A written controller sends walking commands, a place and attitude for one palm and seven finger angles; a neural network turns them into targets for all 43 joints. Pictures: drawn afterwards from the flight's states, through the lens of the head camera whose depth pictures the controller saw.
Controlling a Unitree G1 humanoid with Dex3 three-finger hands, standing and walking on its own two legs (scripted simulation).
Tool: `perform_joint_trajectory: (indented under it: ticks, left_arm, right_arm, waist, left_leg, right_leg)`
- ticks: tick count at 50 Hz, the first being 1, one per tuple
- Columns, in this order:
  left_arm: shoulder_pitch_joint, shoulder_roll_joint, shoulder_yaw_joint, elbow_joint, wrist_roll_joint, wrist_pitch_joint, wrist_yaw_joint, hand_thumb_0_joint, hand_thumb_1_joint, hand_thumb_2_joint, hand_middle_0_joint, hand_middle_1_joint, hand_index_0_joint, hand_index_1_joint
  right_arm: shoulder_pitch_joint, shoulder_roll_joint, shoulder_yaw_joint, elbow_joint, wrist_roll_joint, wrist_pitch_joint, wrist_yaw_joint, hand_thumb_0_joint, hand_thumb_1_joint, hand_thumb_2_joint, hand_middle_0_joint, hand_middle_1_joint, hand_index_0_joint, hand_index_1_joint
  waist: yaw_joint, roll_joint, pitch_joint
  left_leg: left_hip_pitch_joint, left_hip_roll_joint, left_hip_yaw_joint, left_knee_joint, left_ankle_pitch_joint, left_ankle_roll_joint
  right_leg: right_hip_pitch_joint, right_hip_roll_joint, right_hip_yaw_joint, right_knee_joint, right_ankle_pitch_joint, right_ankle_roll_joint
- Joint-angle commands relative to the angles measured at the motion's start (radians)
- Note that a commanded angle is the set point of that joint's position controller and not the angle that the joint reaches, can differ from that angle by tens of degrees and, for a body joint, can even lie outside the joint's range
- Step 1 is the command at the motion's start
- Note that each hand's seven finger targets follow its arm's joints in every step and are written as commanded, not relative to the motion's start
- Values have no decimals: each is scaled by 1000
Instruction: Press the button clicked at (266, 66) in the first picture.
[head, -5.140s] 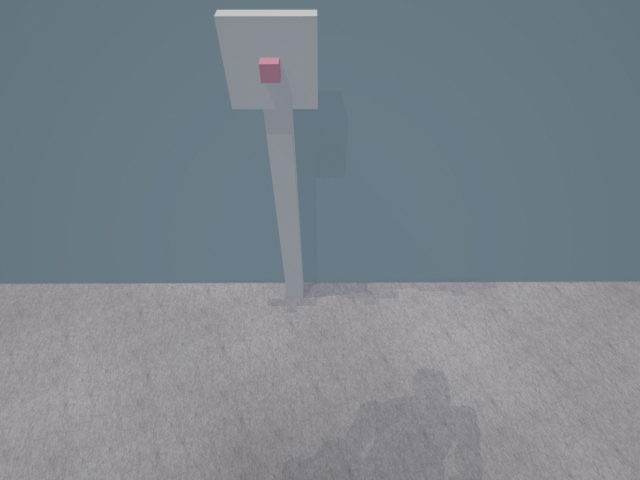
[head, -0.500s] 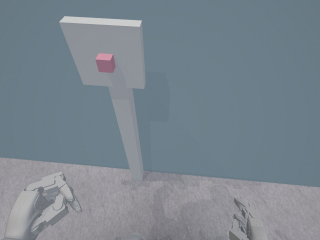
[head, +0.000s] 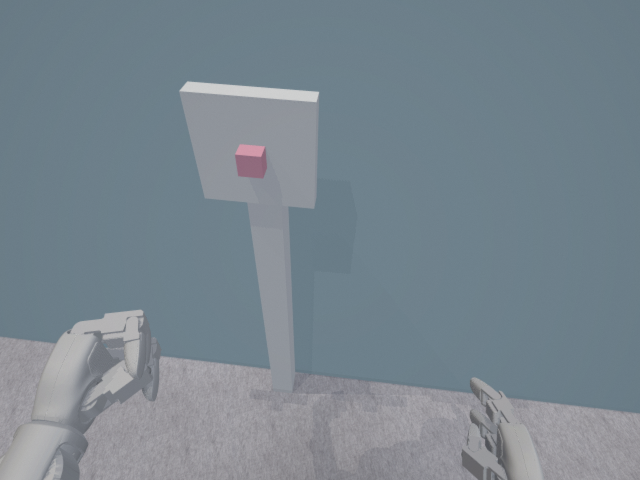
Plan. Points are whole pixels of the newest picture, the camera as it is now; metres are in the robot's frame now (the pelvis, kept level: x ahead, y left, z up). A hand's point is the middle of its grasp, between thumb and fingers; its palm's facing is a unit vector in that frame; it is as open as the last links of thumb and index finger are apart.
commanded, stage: raise the hand and make a fist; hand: left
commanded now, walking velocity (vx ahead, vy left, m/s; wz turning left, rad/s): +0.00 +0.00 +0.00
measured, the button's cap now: (252, 160) +0.50 +0.14 +0.16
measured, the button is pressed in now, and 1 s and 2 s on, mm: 0 0 0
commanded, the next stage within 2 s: aim a knuckle at the button in 0.70 s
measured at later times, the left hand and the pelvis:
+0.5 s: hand (148, 320) +0.24 +0.20 +0.14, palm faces -0.03 -1.00 -0.05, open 3.1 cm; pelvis +0.00 -0.01 +0.02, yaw +0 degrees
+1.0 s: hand (174, 308) +0.25 +0.18 +0.14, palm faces -0.01 -1.00 -0.05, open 3.1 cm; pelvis +0.00 -0.03 +0.02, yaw +1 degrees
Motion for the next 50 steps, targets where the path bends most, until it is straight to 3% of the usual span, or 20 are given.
perform_joint_trajectory:
  ticks: [1, 3, 7, 13, 15, 21, 22, 23, 27, 28, 32, 33, 36, 38, 40, 43, 45, 47, 48, 50]
  left_arm:
    - [-161, 141, 90, -210, -19, -18, -15, 0, 900, 900, -1300, -1500, -1300, -1500]
    - [-199, 166, 112, -202, -27, -2, -22, 0, 900, 900, -1300, -1500, -1300, -1500]
    - [-265, 184, 128, -200, -32, 24, -33, 0, 900, 900, -1300, -1500, -1300, -1500]
    - [-336, 204, 161, -133, -53, 85, -52, 0, 900, 900, -1300, -1500, -1300, -1500]
    - [-391, 218, 162, -160, -49, 95, -53, 0, 900, 900, -1300, -1500, -1300, -1500]
    - [-313, 183, 155, -109, -51, 126, -60, 0, 900, 900, -1300, -1500, -1300, -1500]
    - [-325, 188, 157, -123, -50, 124, -56, 0, 900, 900, -1300, -1500, -1300, -1500]
    - [-328, 199, 166, -118, -50, 122, -52, 0, 900, 900, -1300, -1500, -1300, -1500]
    - [-352, 205, 175, -162, -39, 88, -34, 0, 900, 900, -1300, -1500, -1300, -1500]
    - [-353, 208, 174, -159, -43, 81, -35, 0, 900, 900, -1300, -1500, -1300, -1500]
    - [-364, 197, 153, -167, -31, 60, -36, 0, 900, 900, -1300, -1500, -1300, -1500]
    - [-350, 197, 157, -138, -38, 65, -38, 0, 900, 900, -1300, -1500, -1300, -1500]
    - [-342, 193, 155, -129, -37, 70, -45, 0, 900, 900, -1300, -1500, -1300, -1500]
    - [-333, 189, 156, -99, -47, 78, -48, 0, 900, 900, -1300, -1500, -1300, -1500]
    - [-352, 189, 149, -113, -45, 78, -52, 0, 900, 900, -1300, -1500, -1300, -1500]
    - [-449, 211, 156, -59, -41, 74, -46, 0, 900, 900, -1300, -1500, -1300, -1500]
    - [-536, 166, 97, -63, -31, 60, -46, 0, 900, 900, -1300, -1500, -1300, -1500]
    - [-579, 172, 92, -48, -22, 47, -38, 0, 900, 900, -1300, -1500, -1300, -1500]
    - [-570, 167, 88, -18, -23, 48, -35, 0, 900, 900, -1300, -1500, -1300, -1500]
    - [-604, 163, 74, 3, -9, 46, -30, 0, 900, 900, -1300, -1500, -1300, -1500]
  right_arm:
    - [-84, -146, -48, -143, 10, -67, -14, 0, -900, -900, 200, 300, 200, 300]
    - [-91, -151, -44, -135, 6, -73, -19, 0, -900, -900, 200, 300, 200, 300]
    - [-101, -148, -37, -124, 9, -83, -23, 0, -900, -900, 200, 300, 200, 300]
    - [-117, -155, -36, -105, 13, -86, -33, 0, -900, -900, 200, 300, 200, 300]
    - [-126, -154, -35, -105, 16, -87, -35, 0, -900, -900, 200, 300, 200, 300]
    - [-123, -153, -43, -106, 15, -83, -29, 0, -900, -900, 200, 300, 200, 300]
    - [-124, -153, -43, -108, 15, -81, -29, 0, -900, -900, 200, 300, 200, 300]
    - [-123, -156, -43, -105, 12, -79, -29, 0, -900, -900, 200, 300, 200, 300]
    - [-120, -148, -45, -106, 9, -80, -30, 0, -900, -900, 200, 300, 200, 300]
    - [-119, -152, -44, -100, 6, -81, -30, 0, -900, -900, 200, 300, 200, 300]
    - [-119, -146, -44, -94, 10, -84, -31, 0, -900, -900, 200, 300, 200, 300]
    - [-117, -150, -42, -88, 8, -84, -30, 0, -900, -900, 200, 300, 200, 300]
    - [-120, -150, -45, -90, 11, -83, -32, 0, -900, -900, 200, 300, 200, 300]
    - [-123, -153, -45, -86, 12, -83, -33, 0, -900, -900, 200, 300, 200, 300]
    - [-128, -151, -45, -89, 14, -82, -35, 0, -900, -900, 200, 300, 200, 300]
    - [-124, -158, -45, -68, 13, -77, -44, 0, -900, -900, 200, 300, 200, 300]
    - [-131, -150, -41, -68, 15, -82, -47, 0, -900, -900, 200, 300, 200, 300]
    - [-129, -151, -43, -62, 16, -87, -50, 0, -900, -900, 200, 300, 200, 300]
    - [-123, -151, -43, -59, 14, -87, -50, 0, -900, -900, 200, 300, 200, 300]
    - [-123, -151, -44, -56, 14, -85, -50, 0, -900, -900, 200, 300, 200, 300]
  waist:
    - [-1, 67, -38]
    - [2, 23, -48]
    - [11, 61, -54]
    - [20, 0, -50]
    - [23, 38, -65]
    - [25, -3, -42]
    - [26, 10, -46]
    - [24, -23, -31]
    - [22, 30, -65]
    - [19, -4, -58]
    - [14, 68, -58]
    - [13, 25, -38]
    - [15, 21, -50]
    - [14, -31, -30]
    - [13, -9, -37]
    - [-3, -30, 2]
    - [-13, 17, -11]
    - [-14, 31, -38]
    - [-12, -11, -33]
    - [-11, -7, -59]
  left_leg:
    - [141, 38, -68, -223, 154, -30]
    - [153, 35, -69, -226, 181, -25]
    - [196, 33, -68, -253, 197, -29]
    - [216, 28, -55, -272, 226, -20]
    - [243, 25, -51, -280, 249, -20]
    - [239, 19, -32, -283, 266, -17]
    - [242, 18, -32, -284, 262, -17]
    - [231, 20, -30, -280, 255, -14]
    - [261, 17, -22, -280, 276, -14]
    - [247, 17, -21, -271, 279, -11]
    - [270, 16, -17, -279, 272, -14]
    - [250, 17, -19, -274, 270, -12]
    - [253, 15, -15, -278, 271, -11]
    - [233, 15, -17, -273, 259, -9]
    - [240, 13, -14, -277, 245, -8]
    - [224, 15, -15, -272, 214, -7]
    - [247, 11, -15, -276, 196, -6]
    - [268, 11, -20, -284, 190, -7]
    - [249, 13, -20, -278, 193, -5]
    - [260, 11, -17, -280, 214, -5]
  right_leg:
    - [1, 16, -25, -134, 124, -27]
    - [31, 18, -22, -150, 149, -27]
    - [55, 11, -24, -172, 161, -28]
    - [107, 11, -16, -213, 193, -24]
    - [121, 5, -12, -219, 213, -26]
    - [131, 3, -5, -238, 250, -19]
    - [131, 2, -3, -240, 243, -19]
    - [131, 7, 2, -247, 234, -18]
    - [141, 1, 4, -242, 255, -19]
    - [149, 4, 13, -247, 262, -18]
    - [137, 0, 9, -247, 259, -19]
    - [141, 3, 15, -254, 261, -18]
    - [147, -1, 13, -253, 268, -15]
    - [146, 1, 22, -264, 256, -11]
    - [143, -5, 26, -269, 237, -9]
    - [115, -2, 37, -281, 188, -6]
    - [103, -6, 36, -279, 166, -8]
    - [104, -5, 31, -273, 157, -11]
    - [111, -3, 39, -278, 161, -9]
    - [125, -8, 37, -268, 192, -10]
